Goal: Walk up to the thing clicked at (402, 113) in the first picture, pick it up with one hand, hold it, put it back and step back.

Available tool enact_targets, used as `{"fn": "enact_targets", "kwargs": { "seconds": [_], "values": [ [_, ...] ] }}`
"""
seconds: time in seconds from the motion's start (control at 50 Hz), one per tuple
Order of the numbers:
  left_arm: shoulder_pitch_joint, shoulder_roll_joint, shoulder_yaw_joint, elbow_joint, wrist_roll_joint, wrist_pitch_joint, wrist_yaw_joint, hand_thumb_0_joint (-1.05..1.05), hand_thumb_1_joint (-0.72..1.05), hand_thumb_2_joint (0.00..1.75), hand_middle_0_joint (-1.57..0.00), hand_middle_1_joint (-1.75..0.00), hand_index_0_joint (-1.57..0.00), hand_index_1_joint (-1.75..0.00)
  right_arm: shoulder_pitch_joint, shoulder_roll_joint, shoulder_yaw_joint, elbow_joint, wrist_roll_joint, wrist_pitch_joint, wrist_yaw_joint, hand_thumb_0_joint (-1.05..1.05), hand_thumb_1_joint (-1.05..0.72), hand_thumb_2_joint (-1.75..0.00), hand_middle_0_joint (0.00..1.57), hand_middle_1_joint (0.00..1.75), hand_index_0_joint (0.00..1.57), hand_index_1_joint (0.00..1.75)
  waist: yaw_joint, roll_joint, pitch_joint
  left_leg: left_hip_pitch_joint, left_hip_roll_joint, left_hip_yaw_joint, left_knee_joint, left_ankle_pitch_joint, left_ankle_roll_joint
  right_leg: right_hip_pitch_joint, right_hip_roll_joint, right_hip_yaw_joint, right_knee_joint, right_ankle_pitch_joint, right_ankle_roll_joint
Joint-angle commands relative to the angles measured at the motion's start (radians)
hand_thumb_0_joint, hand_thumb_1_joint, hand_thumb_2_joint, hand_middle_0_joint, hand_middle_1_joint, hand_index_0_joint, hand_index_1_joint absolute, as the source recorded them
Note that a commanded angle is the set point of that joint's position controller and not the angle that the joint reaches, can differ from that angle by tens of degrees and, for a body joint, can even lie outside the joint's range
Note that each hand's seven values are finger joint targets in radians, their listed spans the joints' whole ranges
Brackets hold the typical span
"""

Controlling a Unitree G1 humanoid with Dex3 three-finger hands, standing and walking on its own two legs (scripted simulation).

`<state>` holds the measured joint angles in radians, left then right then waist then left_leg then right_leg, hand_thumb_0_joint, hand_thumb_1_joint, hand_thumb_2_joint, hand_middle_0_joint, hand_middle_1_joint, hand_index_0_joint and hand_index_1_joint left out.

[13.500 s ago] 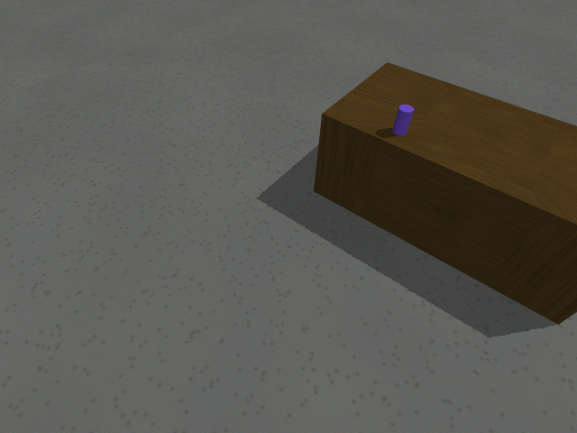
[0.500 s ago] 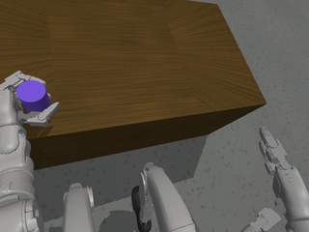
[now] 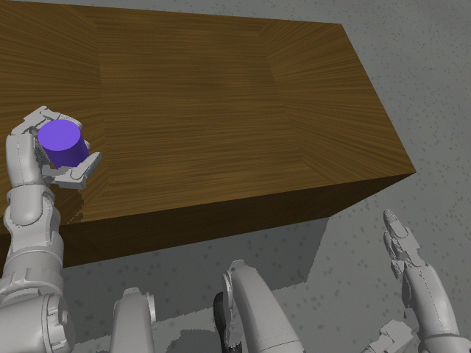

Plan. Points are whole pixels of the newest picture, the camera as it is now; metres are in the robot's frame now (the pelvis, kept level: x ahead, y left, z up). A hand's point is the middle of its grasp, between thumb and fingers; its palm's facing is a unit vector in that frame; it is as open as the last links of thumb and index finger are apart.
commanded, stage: settle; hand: left
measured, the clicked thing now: (68, 153) +0.47 +0.18 -0.03
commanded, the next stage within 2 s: lift in 0.10 s
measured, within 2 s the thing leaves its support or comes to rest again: neither
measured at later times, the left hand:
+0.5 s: hand (70, 145) +0.46 +0.17 +0.01, palm faces +0.07 -1.00 +0.01, open 8.3 cm
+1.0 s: hand (48, 143) +0.41 +0.17 +0.10, palm faces +0.08 -1.00 +0.00, open 8.3 cm
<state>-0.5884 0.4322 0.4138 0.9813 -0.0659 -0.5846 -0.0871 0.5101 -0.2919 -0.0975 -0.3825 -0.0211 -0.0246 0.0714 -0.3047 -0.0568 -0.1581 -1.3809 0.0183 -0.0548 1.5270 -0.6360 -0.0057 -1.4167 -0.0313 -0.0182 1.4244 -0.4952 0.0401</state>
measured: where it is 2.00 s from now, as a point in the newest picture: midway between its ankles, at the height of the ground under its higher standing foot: outside the picture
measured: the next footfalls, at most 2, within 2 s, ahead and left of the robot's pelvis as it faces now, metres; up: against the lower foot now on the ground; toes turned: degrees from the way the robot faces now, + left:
none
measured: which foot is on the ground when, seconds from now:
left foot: down 0.00-1.00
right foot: down 0.00-1.00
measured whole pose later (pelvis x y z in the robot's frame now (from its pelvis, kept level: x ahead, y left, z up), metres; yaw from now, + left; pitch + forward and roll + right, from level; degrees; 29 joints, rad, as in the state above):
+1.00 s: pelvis +0.02 +0.00 +0.08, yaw +1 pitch +17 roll -1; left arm -0.29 0.25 0.25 0.60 -0.13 -0.42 -0.08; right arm 0.50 -0.25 -0.09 -0.16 0.00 0.03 0.00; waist -0.13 -0.04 -0.13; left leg -0.94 0.02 -0.02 1.19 -0.56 -0.01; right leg -0.99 -0.03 0.00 1.13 -0.44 0.04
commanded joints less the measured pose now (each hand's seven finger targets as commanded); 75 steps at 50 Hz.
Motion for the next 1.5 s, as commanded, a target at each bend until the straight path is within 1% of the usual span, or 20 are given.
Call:
{"fn": "enact_targets", "kwargs": {
  "seconds": [0.0, 0.06, 0.12, 0.16, 0.24, 0.28, 0.34, 0.48, 0.58, 0.62, 0.66, 0.72, 0.78, 0.84, 0.88, 0.98, 1.02, 1.16, 1.36, 1.48],
  "values": [
    [-0.352, 0.182, 0.016, -0.218, -0.009, -0.076, -0.001, 0.0, 0.25, 1.43, -1.45, -1.57, -1.46, -1.58, 0.055, -0.159, -0.13, -0.157, 0.001, -0.051, -0.023, 0.0, 0.56, -0.05, 0.05, 0.05, 0.05, 0.05, 0.029, 0.298, -0.525, 0.375, -0.029, 0.007, -0.248, 0.302, -0.009, 0.344, 0.038, -0.016, -0.136, 0.215, -0.067],
    [-0.316, 0.142, -0.008, -0.16, -0.003, -0.064, -0.003, 0.0, 0.26, 1.45, -1.44, -1.57, -1.45, -1.59, 0.054, -0.157, -0.128, -0.135, 0.001, -0.046, -0.026, 0.0, 0.56, -0.05, 0.05, 0.05, 0.05, 0.05, 0.028, 0.278, -0.499, 0.376, -0.027, 0.008, -0.257, 0.287, -0.008, 0.334, 0.039, -0.015, -0.151, 0.202, -0.067],
    [-0.328, 0.203, 0.03, -0.208, -0.008, -0.063, -0.006, 0.0, 0.27, 1.46, -1.45, -1.58, -1.46, -1.6, 0.049, -0.159, -0.123, -0.136, 0.003, -0.043, -0.029, 0.0, 0.56, -0.05, 0.05, 0.05, 0.05, 0.05, 0.044, 0.269, -0.534, 0.37, -0.029, 0.014, -0.255, 0.32, -0.004, 0.387, 0.039, -0.012, -0.157, 0.236, -0.065],
    [-0.325, 0.154, -0.003, -0.177, -0.017, -0.052, -0.019, 0.0, 0.25, 1.45, -1.45, -1.58, -1.46, -1.6, 0.055, -0.146, -0.11, -0.123, 0.001, -0.044, -0.028, 0.0, 0.56, -0.05, 0.05, 0.05, 0.05, 0.05, 0.028, 0.262, -0.526, 0.372, -0.027, 0.015, -0.25, 0.336, -0.002, 0.391, 0.039, -0.01, -0.164, 0.252, -0.063],
    [-0.358, 0.196, 0.029, -0.217, -0.024, -0.055, -0.016, 0.0, 0.3, 1.38, -1.41, -1.54, -1.43, -1.54, 0.032, -0.168, -0.134, -0.126, 0.003, -0.045, -0.035, 0.0, 0.55, -0.05, 0.05, 0.05, 0.05, 0.05, 0.039, 0.268, -0.529, 0.385, -0.027, 0.013, -0.264, 0.334, -0.004, 0.4, 0.04, -0.01, -0.172, 0.249, -0.064],
    [-0.313, 0.138, 0.004, -0.191, -0.024, -0.053, -0.016, 0.0, 0.28, 1.39, -1.41, -1.55, -1.43, -1.54, 0.036, -0.161, -0.129, -0.122, 0.0, -0.044, -0.036, 0.0, 0.55, -0.05, 0.05, 0.05, 0.05, 0.05, 0.035, 0.252, -0.518, 0.395, -0.025, 0.011, -0.275, 0.333, -0.006, 0.403, 0.041, -0.013, -0.18, 0.244, -0.065],
    [-0.295, 0.163, 0.018, -0.228, -0.031, -0.053, -0.025, 0.0, 0.28, 1.38, -1.4, -1.54, -1.43, -1.54, 0.04, -0.165, -0.132, -0.103, 0.006, -0.043, -0.041, 0.0, 0.55, -0.05, 0.05, 0.05, 0.05, 0.05, 0.06, 0.251, -0.535, 0.419, -0.027, 0.014, -0.289, 0.344, -0.007, 0.432, 0.04, -0.011, -0.189, 0.256, -0.065],
    [-0.239, 0.094, -0.023, -0.306, -0.047, -0.032, -0.024, 0.0, 0.26, 1.39, -1.41, -1.55, -1.43, -1.55, 0.048, -0.138, -0.118, -0.075, 0.008, -0.037, -0.046, 0.0, 0.56, -0.05, 0.05, 0.05, 0.05, 0.05, 0.082, 0.251, -0.491, 0.457, -0.027, 0.02, -0.344, 0.297, -0.012, 0.466, 0.038, -0.011, -0.234, 0.219, -0.063],
    [-0.204, 0.105, -0.024, -0.421, -0.045, -0.008, -0.012, 0.0, 0.28, 1.39, -1.4, -1.54, -1.42, -1.54, 0.044, -0.128, -0.121, -0.034, 0.007, -0.029, -0.058, 0.0, 0.56, -0.05, 0.05, 0.05, 0.05, 0.05, 0.111, 0.239, -0.475, 0.479, -0.031, 0.036, -0.376, 0.281, -0.006, 0.536, 0.033, 0.003, -0.285, 0.219, -0.057],
    [-0.134, -0.005, -0.088, -0.394, -0.058, 0.009, -0.018, 0.0, 0.28, 1.39, -1.4, -1.54, -1.42, -1.54, 0.036, -0.119, -0.114, -0.054, 0.009, -0.029, -0.06, 0.0, 0.56, -0.05, 0.05, 0.05, 0.05, 0.05, 0.106, 0.179, -0.437, 0.486, -0.028, 0.032, -0.398, 0.26, -0.003, 0.547, 0.039, -0.001, -0.308, 0.205, -0.054],
    [-0.111, 0.038, -0.052, -0.443, -0.066, 0.019, -0.009, 0.0, 0.31, 1.41, -1.41, -1.55, -1.43, -1.55, 0.018, -0.125, -0.114, -0.033, 0.013, -0.025, -0.066, 0.0, 0.56, -0.05, 0.05, 0.05, 0.05, 0.05, 0.138, 0.161, -0.417, 0.483, -0.03, 0.035, -0.425, 0.232, 0.0, 0.589, 0.035, 0.004, -0.336, 0.183, -0.049],
    [-0.082, 0.027, -0.083, -0.527, -0.064, 0.046, -0.006, 0.0, 0.27, 1.42, -1.42, -1.57, -1.44, -1.57, 0.025, -0.121, -0.118, -0.023, 0.017, -0.015, -0.075, 0.0, 0.57, -0.05, 0.05, 0.05, 0.05, 0.05, 0.142, 0.132, -0.396, 0.501, -0.03, 0.044, -0.453, 0.205, 0.007, 0.64, 0.032, 0.019, -0.383, 0.17, -0.041],
    [-0.045, 0.009, -0.08, -0.551, -0.074, 0.064, 0.007, 0.0, 0.27, 1.43, -1.41, -1.56, -1.43, -1.56, 0.038, -0.122, -0.121, 0.001, 0.02, -0.008, -0.085, 0.0, 0.57, -0.05, 0.05, 0.05, 0.05, 0.05, 0.15, 0.134, -0.359, 0.54, -0.028, 0.044, -0.485, 0.234, 0.001, 0.641, 0.034, 0.008, -0.392, 0.194, -0.046],
    [-0.001, -0.058, -0.122, -0.545, -0.08, 0.084, 0.01, 0.0, 0.27, 1.43, -1.4, -1.54, -1.42, -1.55, 0.027, -0.108, -0.108, 0.013, 0.022, -0.004, -0.087, 0.0, 0.57, -0.05, 0.05, 0.05, 0.05, 0.05, 0.156, 0.097, -0.301, 0.567, -0.023, 0.039, -0.517, 0.251, -0.001, 0.639, 0.037, -0.002, -0.41, 0.203, -0.046],
    [-0.018, -0.042, -0.131, -0.593, -0.076, 0.088, 0.008, 0.0, 0.29, 1.42, -1.4, -1.53, -1.42, -1.54, 0.034, -0.084, -0.077, 0.038, 0.024, -0.002, -0.086, 0.0, 0.58, -0.04, 0.05, 0.05, 0.05, 0.05, 0.176, 0.102, -0.283, 0.58, -0.025, 0.044, -0.539, 0.24, -0.001, 0.651, 0.033, -0.001, -0.425, 0.194, -0.045],
    [0.016, -0.048, -0.152, -0.655, -0.079, 0.104, 0.005, 0.0, 0.26, 1.41, -1.39, -1.54, -1.41, -1.54, 0.056, -0.07, -0.066, 0.08, 0.023, 0.003, -0.087, 0.0, 0.58, -0.04, 0.05, 0.05, 0.05, 0.05, 0.2, 0.127, -0.313, 0.652, -0.028, 0.053, -0.558, 0.325, -0.006, 0.712, 0.027, 0.002, -0.442, 0.264, -0.046],
    [0.04, -0.047, -0.145, -0.672, -0.086, 0.114, 0.002, 0.0, 0.26, 1.41, -1.38, -1.52, -1.39, -1.53, 0.04, -0.093, -0.093, 0.094, 0.024, 0.006, -0.091, 0.0, 0.58, -0.04, 0.05, 0.05, 0.05, 0.05, 0.203, 0.137, -0.321, 0.673, -0.025, 0.052, -0.57, 0.343, -0.009, 0.718, 0.028, 0.002, -0.447, 0.273, -0.049],
    [0.075, -0.079, -0.166, -0.735, -0.097, 0.148, 0.014, 0.0, 0.27, 1.42, -1.39, -1.54, -1.41, -1.55, 0.009, -0.062, -0.064, 0.172, 0.028, 0.022, -0.092, 0.0, 0.58, -0.04, 0.05, 0.05, 0.05, 0.05, 0.233, 0.109, -0.287, 0.683, -0.017, 0.044, -0.605, 0.389, -0.013, 0.748, 0.025, -0.004, -0.463, 0.297, -0.052],
    [0.1, -0.073, -0.166, -0.793, -0.109, 0.176, 0.003, 0.0, 0.25, 1.44, -1.42, -1.58, -1.45, -1.58, -0.021, -0.069, -0.065, 0.2, 0.035, 0.04, -0.1, 0.0, 0.58, -0.04, 0.05, 0.05, 0.05, 0.05, 0.243, 0.08, -0.329, 0.739, -0.022, 0.059, -0.621, 0.465, -0.007, 0.842, 0.018, 0.006, -0.494, 0.382, -0.045],
    [0.153, -0.111, -0.194, -0.778, -0.108, 0.188, 0.004, 0.0, 0.28, 1.44, -1.41, -1.57, -1.43, -1.57, -0.034, -0.055, -0.052, 0.219, 0.039, 0.044, -0.103, 0.0, 0.58, -0.04, 0.05, 0.05, 0.05, 0.05, 0.241, 0.054, -0.274, 0.744, -0.025, 0.06, -0.648, 0.411, -0.004, 0.843, 0.018, 0.004, -0.523, 0.337, -0.041]
  ]
}}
